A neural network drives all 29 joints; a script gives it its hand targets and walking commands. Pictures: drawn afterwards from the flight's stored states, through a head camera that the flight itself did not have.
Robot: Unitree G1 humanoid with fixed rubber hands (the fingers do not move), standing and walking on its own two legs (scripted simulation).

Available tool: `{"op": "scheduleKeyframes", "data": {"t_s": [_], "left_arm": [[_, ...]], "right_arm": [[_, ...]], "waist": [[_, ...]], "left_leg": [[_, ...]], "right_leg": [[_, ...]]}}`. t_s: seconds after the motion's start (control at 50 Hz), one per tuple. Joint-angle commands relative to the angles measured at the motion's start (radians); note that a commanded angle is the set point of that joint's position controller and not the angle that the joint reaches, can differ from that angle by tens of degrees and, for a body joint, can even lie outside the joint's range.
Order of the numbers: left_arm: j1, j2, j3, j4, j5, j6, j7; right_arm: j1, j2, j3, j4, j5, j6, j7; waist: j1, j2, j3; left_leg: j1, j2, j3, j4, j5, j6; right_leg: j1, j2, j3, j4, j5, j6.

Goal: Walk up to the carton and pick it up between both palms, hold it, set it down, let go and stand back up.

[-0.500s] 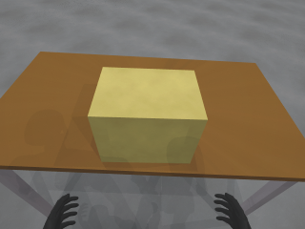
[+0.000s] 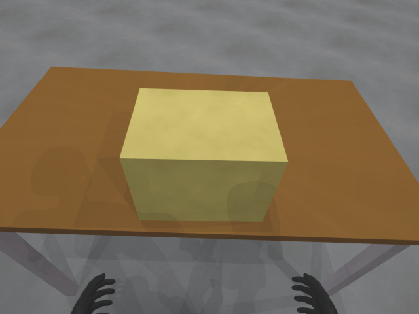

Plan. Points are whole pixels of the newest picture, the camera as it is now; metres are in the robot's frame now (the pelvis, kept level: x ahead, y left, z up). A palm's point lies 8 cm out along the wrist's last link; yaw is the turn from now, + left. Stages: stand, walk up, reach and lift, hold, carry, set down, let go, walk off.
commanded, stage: stand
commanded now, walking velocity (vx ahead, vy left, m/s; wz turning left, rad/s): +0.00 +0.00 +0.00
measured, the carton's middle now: (203, 157) +0.43 +0.01 +0.05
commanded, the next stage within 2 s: none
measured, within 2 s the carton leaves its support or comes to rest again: neither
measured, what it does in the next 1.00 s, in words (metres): stands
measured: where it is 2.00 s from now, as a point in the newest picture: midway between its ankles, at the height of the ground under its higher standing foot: outside the picture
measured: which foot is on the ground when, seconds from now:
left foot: down 0.00-1.00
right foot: down 0.00-1.00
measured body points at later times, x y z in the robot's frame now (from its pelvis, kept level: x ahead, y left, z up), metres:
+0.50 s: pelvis +0.00 +0.00 +0.00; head +0.00 +0.00 +0.45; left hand +0.07 +0.32 -0.12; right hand +0.09 -0.31 -0.12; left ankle +0.00 +0.11 -0.74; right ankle -0.01 -0.12 -0.74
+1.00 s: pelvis -0.01 +0.00 +0.00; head -0.02 +0.00 +0.45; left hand +0.06 +0.31 -0.12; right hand +0.08 -0.30 -0.12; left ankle +0.00 +0.11 -0.74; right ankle -0.01 -0.12 -0.74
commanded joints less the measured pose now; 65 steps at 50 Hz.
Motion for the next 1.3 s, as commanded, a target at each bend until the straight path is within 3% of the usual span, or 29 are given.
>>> {"op": "scheduleKeyframes", "data": {"t_s": [0.0, 0.02, 0.04, 0.08, 0.16, 0.18, 0.2, 0.26, 0.46, 0.52, 0.62, 0.64, 0.66, 0.7, 0.76, 0.82, 0.84, 0.86, 0.88, 0.94, 0.96, 1.0, 1.04, 1.1, 1.14, 1.22, 1.24, 1.26, 1.28], "left_arm": [[0.034, 0.313, 0.12, 0.005, 0.069, -0.1, 0.0], [-0.006, 0.272, 0.096, 0.03, 0.063, -0.117, 0.0], [0.028, 0.298, 0.101, 0.045, 0.055, -0.136, -0.006], [-0.037, 0.325, 0.104, 0.102, 0.059, -0.138, -0.015], [-0.059, 0.324, 0.077, 0.186, 0.048, -0.156, -0.026], [-0.064, 0.317, 0.071, 0.207, 0.054, -0.153, -0.024], [-0.061, 0.319, 0.07, 0.232, 0.047, -0.152, -0.021], [-0.095, 0.348, 0.071, 0.274, 0.046, -0.157, -0.009], [-0.062, 0.425, 0.064, 0.423, 0.039, -0.151, -0.009], [-0.032, 0.398, 0.051, 0.459, 0.012, -0.154, -0.01], [-0.072, 0.399, 0.054, 0.49, 0.019, -0.155, 0.0], [-0.07, 0.382, 0.052, 0.474, 0.018, -0.154, -0.003], [-0.078, 0.393, 0.048, 0.493, 0.02, -0.156, -0.004], [-0.081, 0.403, 0.048, 0.496, 0.026, -0.16, -0.01], [-0.128, 0.368, 0.049, 0.474, 0.032, -0.158, 0.0], [-0.129, 0.402, 0.048, 0.497, 0.026, -0.16, 0.003], [-0.101, 0.375, 0.038, 0.495, 0.019, -0.159, 0.006], [-0.102, 0.393, 0.05, 0.498, 0.013, -0.162, 0.0], [-0.082, 0.361, 0.038, 0.509, 0.018, -0.165, -0.003], [-0.147, 0.411, 0.047, 0.49, 0.035, -0.165, -0.007], [-0.095, 0.352, 0.034, 0.497, 0.019, -0.166, -0.01], [-0.112, 0.409, 0.043, 0.516, 0.033, -0.165, -0.005], [-0.086, 0.375, 0.038, 0.497, 0.023, -0.162, -0.007], [-0.122, 0.356, 0.031, 0.504, 0.019, -0.163, -0.008], [-0.11, 0.376, 0.045, 0.505, 0.018, -0.164, -0.006], [-0.108, 0.364, 0.041, 0.511, 0.016, -0.162, -0.006], [-0.136, 0.359, 0.03, 0.508, 0.02, -0.167, -0.005], [-0.089, 0.385, 0.04, 0.536, 0.025, -0.168, -0.001], [-0.118, 0.348, 0.03, 0.522, 0.021, -0.166, -0.005]], "right_arm": [[-0.001, -0.314, -0.093, -0.048, -0.028, 0.057, -0.034], [-0.035, -0.297, -0.083, -0.048, -0.031, 0.08, -0.028], [-0.014, -0.308, -0.077, -0.024, -0.014, 0.091, -0.029], [-0.015, -0.291, -0.05, -0.003, -0.034, 0.093, -0.021], [-0.032, -0.337, -0.04, 0.071, -0.023, 0.101, -0.024], [-0.067, -0.34, -0.039, 0.059, -0.028, 0.102, -0.012], [-0.032, -0.342, -0.044, 0.073, -0.014, 0.112, -0.011], [-0.029, -0.402, -0.04, 0.144, -0.027, 0.116, -0.023], [-0.048, -0.393, 0.004, 0.233, -0.009, 0.131, -0.018], [-0.053, -0.444, -0.006, 0.273, -0.008, 0.124, -0.021], [-0.032, -0.402, 0.004, 0.277, -0.009, 0.132, -0.039], [-0.061, -0.401, 0.002, 0.261, -0.01, 0.133, -0.032], [-0.073, -0.42, -0.001, 0.279, -0.013, 0.129, -0.029], [-0.109, -0.389, -0.002, 0.273, -0.001, 0.129, -0.029], [-0.089, -0.376, -0.01, 0.274, -0.004, 0.125, -0.033], [-0.093, -0.377, 0.005, 0.281, 0.004, 0.141, -0.025], [-0.087, -0.375, -0.003, 0.278, 0.001, 0.132, -0.024], [-0.074, -0.388, 0.003, 0.297, -0.013, 0.136, -0.029], [-0.087, -0.389, 0.0, 0.285, -0.012, 0.132, -0.029], [-0.115, -0.364, -0.008, 0.281, -0.016, 0.139, -0.028], [-0.07, -0.426, -0.02, 0.304, -0.016, 0.14, -0.026], [-0.082, -0.354, -0.01, 0.292, -0.004, 0.134, -0.024], [-0.113, -0.393, -0.015, 0.298, -0.004, 0.133, -0.023], [-0.127, -0.39, -0.02, 0.3, -0.004, 0.133, -0.032], [-0.102, -0.377, -0.013, 0.301, -0.002, 0.133, -0.021], [-0.105, -0.404, -0.011, 0.321, -0.015, 0.134, -0.031], [-0.099, -0.369, -0.011, 0.312, 0.004, 0.131, -0.026], [-0.109, -0.362, 0.0, 0.311, 0.003, 0.128, -0.019], [-0.115, -0.38, -0.006, 0.313, -0.01, 0.13, -0.024]], "waist": [[0.003, -0.04, -0.195], [0.016, 0.056, -0.185], [0.0, 0.064, -0.177], [-0.013, -0.016, -0.089], [0.006, 0.038, -0.095], [0.01, -0.001, -0.087], [-0.024, 0.036, -0.111], [-0.014, -0.028, -0.085], [-0.015, 0.086, -0.137], [0.02, -0.017, -0.083], [-0.018, 0.044, -0.081], [0.003, 0.038, -0.085], [0.004, -0.053, -0.084], [-0.005, 0.037, -0.118], [-0.012, -0.027, -0.083], [-0.017, 0.006, -0.036], [-0.023, 0.075, -0.092], [-0.003, 0.019, -0.098], [0.011, 0.058, -0.068], [0.003, -0.03, -0.027], [0.024, 0.018, -0.039], [-0.021, -0.021, -0.092], [0.012, 0.015, -0.106], [0.004, 0.032, -0.044], [0.001, -0.034, -0.075], [0.011, 0.055, -0.059], [-0.019, -0.005, -0.14], [0.01, -0.002, -0.088], [-0.002, 0.07, -0.088]], "left_leg": [[0.023, 0.117, -0.129, 0.011, 0.291, 0.012], [-0.002, 0.094, -0.117, 0.006, 0.306, 0.018], [-0.026, 0.085, -0.12, 0.002, 0.222, 0.022], [-0.045, 0.104, -0.132, -0.025, 0.219, 0.02], [-0.053, 0.094, -0.143, -0.06, 0.15, 0.025], [-0.042, 0.092, -0.135, -0.052, 0.156, 0.026], [-0.025, 0.094, -0.145, -0.036, 0.157, 0.026], [-0.043, 0.101, -0.149, -0.059, 0.147, 0.027], [-0.008, 0.099, -0.132, -0.098, 0.16, 0.016], [-0.016, 0.122, -0.178, -0.107, 0.229, 0.04], [0.005, 0.108, -0.158, -0.122, 0.203, 0.031], [0.017, 0.113, -0.144, -0.111, 0.22, 0.04], [0.022, 0.109, -0.17, -0.12, 0.213, 0.04], [0.057, 0.115, -0.151, -0.119, 0.192, 0.035], [0.001, 0.119, -0.164, -0.137, 0.191, 0.038], [-0.001, 0.099, -0.152, -0.149, 0.127, 0.017], [0.01, 0.11, -0.16, -0.125, 0.111, 0.022], [0.006, 0.114, -0.16, -0.158, 0.132, 0.026], [-0.043, 0.11, -0.165, -0.146, 0.105, 0.029], [-0.021, 0.103, -0.148, -0.146, 0.081, 0.027], [-0.01, 0.109, -0.16, -0.137, 0.083, 0.034], [0.023, 0.11, -0.151, -0.142, 0.103, 0.026], [-0.017, 0.108, -0.149, -0.116, 0.109, 0.031], [-0.019, 0.113, -0.165, -0.151, 0.069, 0.028], [-0.018, 0.113, -0.169, -0.156, 0.048, 0.026], [-0.027, 0.114, -0.168, -0.147, 0.076, 0.03], [0.026, 0.125, -0.165, -0.15, 0.107, 0.031], [0.003, 0.121, -0.174, -0.148, 0.119, 0.025], [-0.011, 0.121, -0.162, -0.151, 0.095, 0.032]], "right_leg": [[-0.016, -0.099, 0.028, 0.039, 0.176, -0.028], [-0.025, -0.114, 0.049, 0.035, 0.236, -0.027], [0.001, -0.124, 0.09, 0.03, 0.207, -0.037], [-0.087, -0.121, 0.075, 0.01, 0.171, -0.039], [-0.069, -0.128, 0.09, -0.015, 0.127, -0.04], [-0.069, -0.136, 0.08, -0.015, 0.164, -0.039], [-0.069, -0.139, 0.09, -0.032, 0.182, -0.042], [-0.052, -0.146, 0.087, -0.041, 0.14, -0.05], [0.008, -0.149, 0.099, -0.063, 0.193, -0.053], [-0.015, -0.142, 0.073, -0.067, 0.189, -0.041], [-0.008, -0.141, 0.104, -0.074, 0.192, -0.039], [-0.024, -0.144, 0.103, -0.083, 0.221, -0.042], [-0.013, -0.129, 0.078, -0.091, 0.179, -0.033], [-0.012, -0.138, 0.094, -0.097, 0.164, -0.029], [-0.012, -0.147, 0.096, -0.086, 0.199, -0.035], [-0.052, -0.145, 0.113, -0.127, 0.14, -0.031], [-0.026, -0.146, 0.107, -0.132, 0.162, -0.032], [0.001, -0.143, 0.101, -0.095, 0.148, -0.03], [0.003, -0.148, 0.111, -0.117, 0.145, -0.031], [-0.071, -0.129, 0.102, -0.136, 0.067, -0.023], [-0.052, -0.142, 0.108, -0.137, 0.069, -0.024], [-0.054, -0.142, 0.123, -0.124, 0.126, -0.031], [-0.006, -0.148, 0.122, -0.122, 0.154, -0.031], [-0.073, -0.134, 0.114, -0.136, 0.056, -0.027], [-0.046, -0.136, 0.099, -0.123, 0.075, -0.038], [-0.051, -0.123, 0.109, -0.119, 0.1, -0.028], [-0.033, -0.143, 0.099, -0.103, 0.115, -0.036], [-0.051, -0.129, 0.099, -0.089, 0.099, -0.038], [-0.048, -0.142, 0.118, -0.105, 0.125, -0.032]]}}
